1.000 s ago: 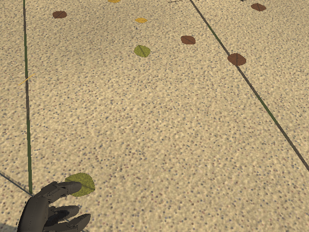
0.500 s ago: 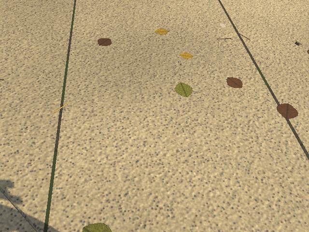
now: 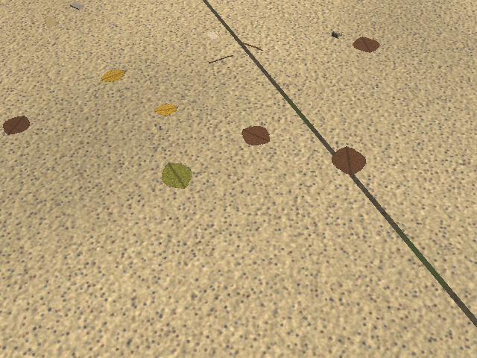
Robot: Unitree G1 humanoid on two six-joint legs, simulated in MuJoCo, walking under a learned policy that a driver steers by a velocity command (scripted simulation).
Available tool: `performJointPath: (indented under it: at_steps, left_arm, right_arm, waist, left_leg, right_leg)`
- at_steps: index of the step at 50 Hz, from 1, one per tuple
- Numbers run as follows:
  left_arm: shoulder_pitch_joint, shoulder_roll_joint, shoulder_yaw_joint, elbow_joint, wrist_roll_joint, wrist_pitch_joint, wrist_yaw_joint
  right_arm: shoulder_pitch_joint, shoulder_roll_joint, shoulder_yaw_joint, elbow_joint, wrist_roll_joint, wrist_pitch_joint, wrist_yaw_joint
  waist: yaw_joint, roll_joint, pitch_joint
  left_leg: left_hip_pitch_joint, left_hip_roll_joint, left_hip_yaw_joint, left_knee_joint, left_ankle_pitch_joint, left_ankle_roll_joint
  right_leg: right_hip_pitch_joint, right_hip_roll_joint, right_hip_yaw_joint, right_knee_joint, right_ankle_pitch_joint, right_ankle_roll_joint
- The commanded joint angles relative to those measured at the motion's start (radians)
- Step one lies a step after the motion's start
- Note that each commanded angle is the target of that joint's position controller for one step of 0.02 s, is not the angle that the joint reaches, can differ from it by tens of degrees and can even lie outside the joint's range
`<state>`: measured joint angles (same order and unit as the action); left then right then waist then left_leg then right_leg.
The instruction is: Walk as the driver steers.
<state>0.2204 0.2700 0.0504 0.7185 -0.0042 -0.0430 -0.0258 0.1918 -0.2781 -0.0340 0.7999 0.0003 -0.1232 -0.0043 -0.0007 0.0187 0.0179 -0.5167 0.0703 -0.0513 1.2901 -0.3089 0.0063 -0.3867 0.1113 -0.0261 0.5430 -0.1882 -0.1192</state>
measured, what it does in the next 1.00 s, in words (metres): walks ahead, turning left: left foot, then right foot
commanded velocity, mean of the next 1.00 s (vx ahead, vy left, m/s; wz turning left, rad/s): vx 0.50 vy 0.00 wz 0.25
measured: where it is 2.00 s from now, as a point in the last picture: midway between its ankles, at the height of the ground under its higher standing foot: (158, 195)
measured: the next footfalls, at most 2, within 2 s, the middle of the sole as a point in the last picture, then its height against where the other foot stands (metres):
left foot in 0.40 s outside the picture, level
right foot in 0.86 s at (268, 278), level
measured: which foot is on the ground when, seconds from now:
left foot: up 0.00-0.38, down 0.40-0.88, up 0.90-1.00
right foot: down 0.00-0.42, up 0.44-0.84, down 0.86-1.00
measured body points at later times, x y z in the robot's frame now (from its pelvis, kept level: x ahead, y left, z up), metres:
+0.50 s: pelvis +0.31 +0.05 +0.00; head +0.34 +0.05 +0.45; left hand +0.36 +0.33 -0.12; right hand +0.50 -0.20 -0.09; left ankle +0.38 +0.13 -0.73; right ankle +0.15 -0.07 -0.63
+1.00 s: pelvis +0.59 +0.03 +0.01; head +0.62 +0.03 +0.46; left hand +0.67 +0.33 -0.07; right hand +0.77 -0.21 -0.11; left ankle +0.48 +0.13 -0.64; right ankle +0.67 -0.06 -0.73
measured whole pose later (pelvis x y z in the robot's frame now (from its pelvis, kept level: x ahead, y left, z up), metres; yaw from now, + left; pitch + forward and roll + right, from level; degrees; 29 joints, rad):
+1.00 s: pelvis +0.59 +0.03 +0.01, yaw +20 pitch +2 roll -1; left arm 0.17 0.26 0.05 0.68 0.01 -0.10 0.00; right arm 0.33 -0.31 -0.06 0.70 0.02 -0.02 -0.01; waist -0.01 0.04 0.00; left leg -0.45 -0.02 -0.08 1.19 -0.40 0.01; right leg -0.33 0.02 -0.02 0.49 -0.19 -0.02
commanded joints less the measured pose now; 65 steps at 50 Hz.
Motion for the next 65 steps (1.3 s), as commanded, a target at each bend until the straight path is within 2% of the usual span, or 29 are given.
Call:
performJointPath:
  at_steps: [1, 4, 7, 10, 14, 17, 19, 20, 21, 22, 23, 24, 25, 26, 30, 34, 39, 42, 43, 44, 45, 46, 48, 49, 51, 54, 60, 63, 65]
  left_arm:
    - [-0.025, 0.099, 0.028, -0.078, -0.008, -0.028, 0.007]
    - [0.031, 0.125, 0.036, -0.069, -0.009, -0.031, 0.026]
    - [0.091, 0.123, 0.033, -0.046, -0.009, -0.028, 0.035]
    - [0.149, 0.147, 0.036, -0.018, -0.011, -0.031, 0.031]
    - [0.214, 0.155, 0.037, 0.024, -0.002, -0.019, 0.033]
    - [0.192, 0.167, 0.038, 0.032, 0.001, -0.004, 0.04]
    - [0.156, 0.184, 0.038, 0.022, 0.005, 0.004, 0.046]
    - [0.129, 0.186, 0.034, 0.005, 0.01, 0.001, 0.051]
    - [0.18, 0.116, 0.012, -0.036, 0.025, -0.019, 0.047]
    - [0.218, 0.081, -0.007, -0.032, 0.028, -0.045, 0.037]
    - [0.132, 0.157, 0.009, -0.056, -0.001, -0.068, 0.022]
    - [0.043, 0.158, 0.007, -0.083, -0.018, -0.084, 0.015]
    - [0.007, 0.147, 0.006, -0.092, -0.002, -0.092, 0.017]
    - [0.005, 0.151, 0.014, -0.093, 0.018, -0.089, 0.022]
    - [0.03, 0.106, 0.006, -0.098, 0.029, -0.057, 0.034]
    - [-0.147, 0.057, -0.014, -0.132, 0.026, -0.061, 0.03]
    - [-0.241, 0.107, 0.007, -0.15, 0.0, -0.078, 0.014]
    - [-0.124, 0.149, 0.036, -0.121, -0.001, -0.09, 0.017]
    - [-0.002, 0.186, 0.051, -0.108, 0.015, -0.095, 0.024]
    - [0.13, 0.263, 0.071, -0.093, 0.034, -0.087, 0.033]
    - [0.179, 0.253, 0.074, -0.06, 0.009, -0.073, 0.024]
    - [0.133, 0.169, 0.054, -0.08, 0.002, -0.067, 0.027]
    - [0.045, 0.118, 0.035, -0.078, 0.01, -0.054, 0.031]
    - [0.019, 0.098, 0.027, -0.071, 0.015, -0.053, 0.031]
    - [-0.001, 0.09, 0.027, -0.054, 0.015, -0.06, 0.029]
    - [0.005, 0.128, 0.041, -0.017, 0.012, -0.07, 0.028]
    - [0.033, 0.178, 0.052, 0.036, 0.003, -0.056, 0.032]
    - [0.073, 0.207, 0.06, 0.063, -0.011, -0.042, 0.03]
    - [0.079, 0.229, 0.067, 0.073, -0.021, -0.03, 0.031]
  right_arm:
    - [0.056, -0.084, -0.026, -0.077, -0.013, 0.016, -0.006]
    - [-0.053, -0.065, -0.021, -0.122, -0.029, 0.023, -0.009]
    - [-0.153, -0.03, -0.008, -0.138, -0.016, 0.017, -0.001]
    - [-0.246, -0.04, -0.005, -0.162, 0.006, 0.012, 0.015]
    - [-0.329, -0.055, -0.005, -0.213, 0.014, 0.002, 0.049]
    - [-0.284, -0.064, -0.009, -0.218, 0.017, 0.001, 0.071]
    - [-0.104, -0.114, -0.039, -0.176, 0.013, 0.006, 0.068]
    - [0.05, -0.159, -0.059, -0.148, 0.011, 0.01, 0.059]
    - [0.185, -0.252, -0.084, -0.144, -0.007, 0.015, 0.048]
    - [0.213, -0.22, -0.08, -0.124, 0.017, 0.02, 0.048]
    - [0.186, -0.156, -0.064, -0.129, 0.025, 0.031, 0.038]
    - [0.135, -0.138, -0.058, -0.147, 0.015, 0.039, 0.031]
    - [0.087, -0.131, -0.056, -0.156, 0.008, 0.043, 0.03]
    - [0.058, -0.113, -0.049, -0.169, 0.001, 0.042, 0.029]
    - [0.038, -0.128, -0.054, -0.173, 0.008, 0.04, 0.02]
    - [0.096, -0.166, -0.07, -0.144, 0.022, 0.056, -0.002]
    - [0.174, -0.16, -0.072, -0.122, 0.031, 0.077, -0.011]
    - [0.144, -0.138, -0.069, -0.137, 0.023, 0.084, -0.012]
    - [0.133, -0.091, -0.053, -0.155, 0.014, 0.08, -0.007]
    - [0.231, -0.023, -0.032, -0.173, 0.017, 0.072, -0.007]
    - [0.291, -0.06, -0.027, -0.186, 0.032, 0.066, -0.007]
    - [0.231, -0.145, -0.049, -0.172, 0.039, 0.071, -0.008]
    - [0.094, -0.15, -0.057, -0.203, 0.016, 0.082, -0.006]
    - [0.08, -0.135, -0.06, -0.211, 0.014, 0.085, -0.001]
    - [0.096, -0.091, -0.053, -0.214, 0.025, 0.095, 0.007]
    - [0.05, -0.065, -0.044, -0.235, 0.018, 0.104, 0.008]
    - [-0.103, -0.043, -0.029, -0.265, 0.02, 0.089, 0.038]
    - [-0.176, -0.046, -0.029, -0.298, 0.026, 0.089, 0.055]
    - [-0.186, -0.064, -0.037, -0.316, 0.024, 0.091, 0.063]
  waist:
    - [-0.045, -0.038, -0.033]
    - [-0.017, -0.035, -0.015]
    - [0.039, -0.072, -0.019]
    - [0.091, -0.081, -0.003]
    - [0.126, -0.069, 0.022]
    - [0.088, -0.095, -0.009]
    - [-0.015, -0.11, -0.131]
    - [-0.093, -0.096, -0.218]
    - [-0.097, 0.083, -0.359]
    - [-0.086, 0.226, -0.427]
    - [-0.112, 0.133, -0.319]
    - [-0.102, 0.06, -0.198]
    - [-0.063, -0.022, -0.107]
    - [-0.029, -0.033, -0.068]
    - [0.028, 0.025, -0.041]
    - [-0.034, 0.049, -0.032]
    - [-0.058, 0.078, -0.047]
    - [0.02, 0.102, -0.083]
    - [0.08, 0.064, -0.189]
    - [0.08, -0.142, -0.341]
    - [0.067, -0.358, -0.386]
    - [0.088, -0.215, -0.248]
    - [0.072, -0.095, -0.066]
    - [0.048, -0.109, -0.027]
    - [0.021, -0.143, -0.006]
    - [0.016, -0.106, 0.009]
    - [0.067, -0.073, 0.029]
    - [0.087, -0.074, 0.055]
    - [0.072, -0.085, 0.053]
  left_leg:
    - [-0.131, 0.052, -0.016, -0.102, 0.046, -0.016]
    - [-0.161, 0.041, 0.01, -0.296, 0.199, -0.06]
    - [-0.095, 0.01, 0.029, -0.562, 0.41, -0.064]
    - [-0.101, 0.001, 0.034, -0.673, 0.477, -0.045]
    - [-0.258, -0.007, 0.032, -0.748, 0.356, 0.016]
    - [-0.166, -0.058, 0.07, -0.776, 0.221, 0.069]
    - [0.125, -0.134, 0.124, -0.801, 0.223, 0.118]
    - [0.391, -0.075, 0.035, -0.797, 0.297, 0.169]
    - [0.786, 0.166, -0.377, -0.788, 0.281, 0.318]
    - [0.949, 0.291, -0.738, -0.922, 0.196, 0.421]
    - [0.9, 0.249, -0.658, -0.952, 0.065, 0.363]
    - [0.76, 0.207, -0.526, -0.971, 0.097, 0.326]
    - [0.61, 0.164, -0.444, -0.999, 0.183, 0.301]
    - [0.511, 0.13, -0.388, -1.022, 0.289, 0.289]
    - [0.314, 0.071, -0.283, -1.066, 0.463, 0.299]
    - [0.204, -0.016, -0.192, -1.041, 0.412, 0.224]
    - [0.324, 0.03, -0.331, -0.947, 0.248, 0.186]
    - [0.344, 0.016, -0.368, -0.814, 0.299, 0.143]
    - [0.27, -0.032, -0.313, -0.626, 0.27, 0.11]
    - [-0.011, -0.161, -0.173, -0.299, -0.032, 0.04]
    - [-0.232, -0.146, -0.118, -0.083, -0.309, 0.015]
    - [-0.303, -0.086, -0.131, 0.008, -0.225, 0.001]
    - [-0.279, -0.025, -0.074, -0.017, -0.082, -0.007]
    - [-0.248, 0.003, -0.071, -0.053, -0.045, -0.007]
    - [-0.189, 0.027, -0.048, -0.091, -0.015, -0.009]
    - [-0.217, 0.043, -0.044, -0.186, 0.06, -0.025]
    - [-0.165, 0.03, 0.021, -0.502, 0.32, -0.011]
    - [-0.155, 0.017, 0.056, -0.601, 0.291, 0.018]
    - [-0.118, -0.012, 0.092, -0.643, 0.201, 0.051]
  right_leg:
    - [0.09, -0.233, 0.357, -0.344, 0.054, -0.189]
    - [0.07, -0.216, 0.289, -0.361, 0.145, -0.178]
    - [0.103, -0.191, 0.21, -0.347, 0.164, -0.124]
    - [0.203, -0.244, 0.223, -0.344, 0.137, -0.11]
    - [0.47, -0.33, 0.242, -0.276, 0.275, -0.099]
    - [0.524, -0.335, 0.183, -0.186, 0.573, -0.065]
    - [0.486, -0.291, 0.115, 0.015, 0.929, -0.028]
    - [0.337, -0.266, 0.083, 0.208, 0.87, 0.005]
    - [-0.042, -0.14, 0.023, 0.585, 0.464, 0.082]
    - [-0.289, -0.019, 0.099, 0.8, -0.32, 0.124]
    - [-0.404, -0.087, 0.178, 0.851, -0.286, 0.114]
    - [-0.427, -0.129, 0.161, 0.813, -0.219, 0.106]
    - [-0.405, -0.157, 0.141, 0.721, -0.169, 0.105]
    - [-0.354, -0.183, 0.136, 0.647, -0.136, 0.114]
    - [-0.269, -0.193, 0.094, 0.471, -0.098, 0.174]
    - [-0.139, -0.134, 0.064, 0.142, 0.201, 0.19]
    - [-0.067, -0.096, 0.115, -0.038, 0.22, 0.166]
    - [0.115, -0.107, 0.103, -0.112, 0.142, 0.101]
    - [0.333, -0.209, 0.176, -0.087, 0.124, 0.046]
    - [0.7, -0.437, 0.492, -0.089, 0.051, -0.082]
    - [0.78, -0.559, 0.827, -0.182, -0.198, -0.169]
    - [0.669, -0.518, 0.748, -0.222, -0.336, -0.131]
    - [0.417, -0.427, 0.482, -0.259, -0.167, -0.073]
    - [0.338, -0.392, 0.4, -0.288, -0.089, -0.064]
    - [0.249, -0.361, 0.286, -0.34, -0.006, -0.064]
    - [0.243, -0.375, 0.182, -0.381, 0.119, -0.088]
    - [0.305, -0.353, -0.018, -0.379, 0.233, -0.047]
    - [0.382, -0.38, -0.056, -0.363, 0.255, -0.028]
    - [0.437, -0.395, -0.09, -0.303, 0.423, -0.01]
